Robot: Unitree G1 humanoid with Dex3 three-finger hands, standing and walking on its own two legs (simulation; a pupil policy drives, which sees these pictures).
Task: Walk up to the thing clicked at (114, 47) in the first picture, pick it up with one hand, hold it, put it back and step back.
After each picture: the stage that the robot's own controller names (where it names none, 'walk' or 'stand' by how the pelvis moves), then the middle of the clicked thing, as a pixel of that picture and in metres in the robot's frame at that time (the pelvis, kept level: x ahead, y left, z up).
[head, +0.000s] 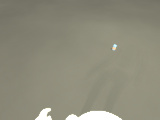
stand; (114, 47) +1.62 -0.51 -0.72
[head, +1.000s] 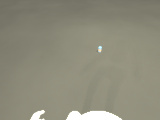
walk; (99, 49) +1.54 -0.05 -0.69
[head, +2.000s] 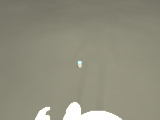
walk; (79, 64) +0.99 +0.25 -0.71
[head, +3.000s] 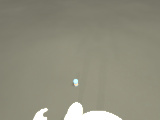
walk; (76, 82) +0.62 +0.25 -0.72
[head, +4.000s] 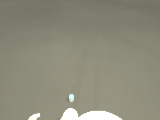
walk; (71, 98) +0.39 +0.18 -0.70
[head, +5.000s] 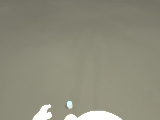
stand; (69, 104) +0.30 +0.22 -0.72
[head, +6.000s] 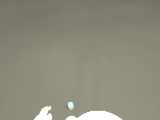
stand; (70, 105) +0.29 +0.22 -0.73
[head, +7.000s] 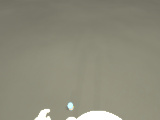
stand; (70, 106) +0.29 +0.22 -0.73
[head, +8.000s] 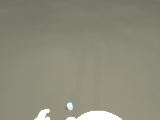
stand; (70, 106) +0.29 +0.22 -0.73
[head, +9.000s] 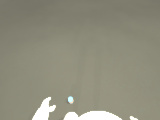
go down; (70, 100) +0.30 +0.22 -0.72
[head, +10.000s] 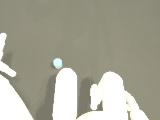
go down; (58, 63) +0.39 +0.23 -0.29
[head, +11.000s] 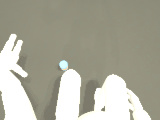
close in; (64, 65) +0.38 +0.22 -0.30
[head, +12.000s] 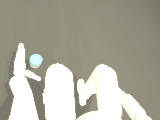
close in; (35, 61) +0.38 +0.25 -0.22
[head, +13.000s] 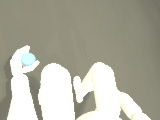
close; (27, 61) +0.37 +0.26 -0.22
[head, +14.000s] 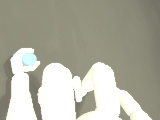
lift; (28, 60) +0.36 +0.26 -0.23
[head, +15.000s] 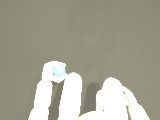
lift; (59, 72) +0.30 +0.22 -0.06
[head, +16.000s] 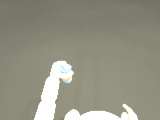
lift; (66, 73) +0.33 +0.17 +0.04
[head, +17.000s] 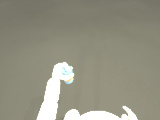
hold; (67, 75) +0.33 +0.17 +0.01
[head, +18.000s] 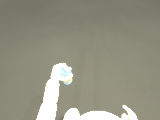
hold; (66, 75) +0.32 +0.17 +0.00
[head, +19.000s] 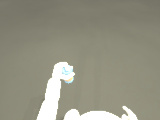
crouch; (67, 74) +0.33 +0.17 +0.01
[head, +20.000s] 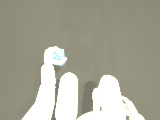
crouch; (59, 58) +0.42 +0.20 -0.09
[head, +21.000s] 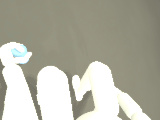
lower; (21, 54) +0.41 +0.28 -0.22
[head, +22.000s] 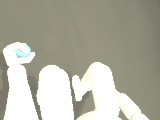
lower; (23, 54) +0.40 +0.27 -0.23
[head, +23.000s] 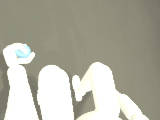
lower; (24, 54) +0.40 +0.27 -0.22
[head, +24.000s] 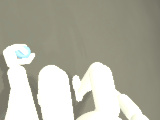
lower; (24, 55) +0.40 +0.27 -0.22
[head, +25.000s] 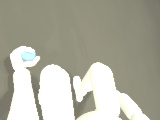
open; (28, 58) +0.38 +0.26 -0.22
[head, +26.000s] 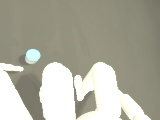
withdraw; (32, 57) +0.38 +0.25 -0.22
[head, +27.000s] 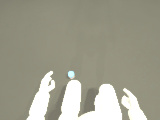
walk; (71, 75) +0.38 +0.19 -0.46
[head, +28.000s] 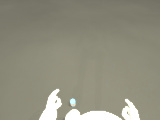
stand; (72, 102) +0.33 +0.17 -0.66
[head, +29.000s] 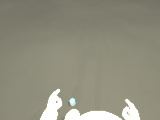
stand; (72, 102) +0.33 +0.18 -0.67
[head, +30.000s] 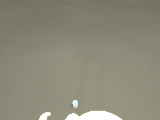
stand; (75, 104) +0.35 +0.17 -0.71
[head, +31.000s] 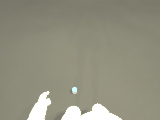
walk; (74, 90) +0.38 +0.13 -0.70
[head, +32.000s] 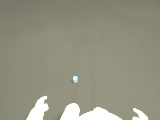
walk; (75, 79) +0.51 +0.17 -0.70
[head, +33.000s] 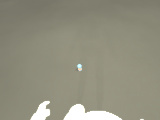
walk; (79, 67) +0.81 +0.23 -0.70
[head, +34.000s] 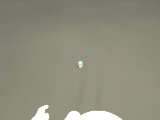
stand; (80, 64) +0.98 +0.20 -0.71
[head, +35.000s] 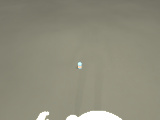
stand; (79, 65) +0.98 +0.20 -0.72
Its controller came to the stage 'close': yes
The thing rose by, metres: 0.72
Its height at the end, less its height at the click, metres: +0.00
